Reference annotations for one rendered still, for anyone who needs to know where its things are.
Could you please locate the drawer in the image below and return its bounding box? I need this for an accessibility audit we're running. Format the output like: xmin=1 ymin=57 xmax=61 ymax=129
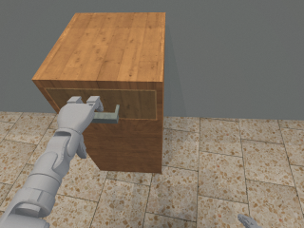
xmin=46 ymin=87 xmax=157 ymax=120

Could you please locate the robot left forearm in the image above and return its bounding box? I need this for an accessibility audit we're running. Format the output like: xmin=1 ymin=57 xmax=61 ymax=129
xmin=0 ymin=128 xmax=81 ymax=227

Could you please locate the left robot upper arm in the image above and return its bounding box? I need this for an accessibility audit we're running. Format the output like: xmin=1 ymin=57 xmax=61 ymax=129
xmin=0 ymin=213 xmax=50 ymax=228

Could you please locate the left robot hand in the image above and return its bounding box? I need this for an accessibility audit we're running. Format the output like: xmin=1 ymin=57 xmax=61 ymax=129
xmin=57 ymin=96 xmax=104 ymax=159

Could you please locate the handle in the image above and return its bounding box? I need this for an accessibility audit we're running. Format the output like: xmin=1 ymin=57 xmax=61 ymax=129
xmin=91 ymin=104 xmax=120 ymax=124

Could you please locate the cabinet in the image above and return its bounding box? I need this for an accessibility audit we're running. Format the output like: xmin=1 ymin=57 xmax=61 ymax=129
xmin=31 ymin=12 xmax=166 ymax=174

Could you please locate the right robot hand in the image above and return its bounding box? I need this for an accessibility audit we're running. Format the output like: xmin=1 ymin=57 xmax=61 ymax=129
xmin=237 ymin=214 xmax=262 ymax=228

